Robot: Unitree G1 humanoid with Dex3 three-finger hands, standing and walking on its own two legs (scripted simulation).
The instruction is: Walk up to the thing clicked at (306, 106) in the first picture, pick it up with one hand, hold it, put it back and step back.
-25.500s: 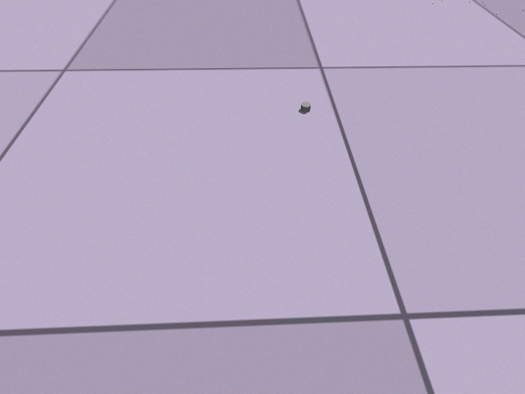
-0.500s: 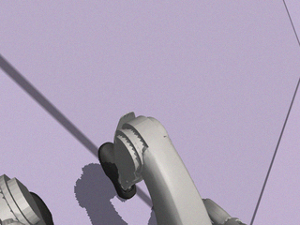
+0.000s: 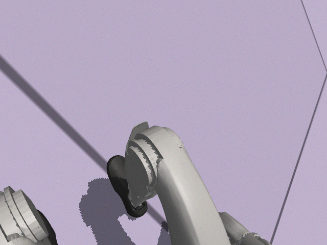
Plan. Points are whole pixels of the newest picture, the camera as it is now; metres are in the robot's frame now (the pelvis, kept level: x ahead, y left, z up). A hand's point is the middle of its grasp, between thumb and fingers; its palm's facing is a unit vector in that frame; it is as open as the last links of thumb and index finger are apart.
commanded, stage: close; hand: left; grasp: from above
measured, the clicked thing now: out of the picture +0.49 +0.35 -0.29
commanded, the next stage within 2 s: settle in 1.14 s
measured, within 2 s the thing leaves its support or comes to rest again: leaves its support in 1.48 s
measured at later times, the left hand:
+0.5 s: hand out of the picture +0.47 +0.34 -0.27, palm faces -0.45 -0.17 -0.88, open 11.1 cm
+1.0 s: hand out of the picture +0.47 +0.34 -0.27, palm faces -0.43 -0.16 -0.89, open 8.7 cm
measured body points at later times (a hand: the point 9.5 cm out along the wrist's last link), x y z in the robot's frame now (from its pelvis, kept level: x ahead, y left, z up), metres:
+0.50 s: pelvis +0.00 +0.00 +0.00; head +0.30 +0.14 +0.30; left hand +0.49 +0.34 -0.22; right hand +0.04 -0.25 -0.05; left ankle +0.06 +0.12 -0.28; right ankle +0.13 -0.12 -0.28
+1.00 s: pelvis +0.00 +0.00 +0.00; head +0.30 +0.14 +0.30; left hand +0.49 +0.34 -0.22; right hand +0.04 -0.24 -0.05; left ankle +0.06 +0.12 -0.28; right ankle +0.13 -0.12 -0.28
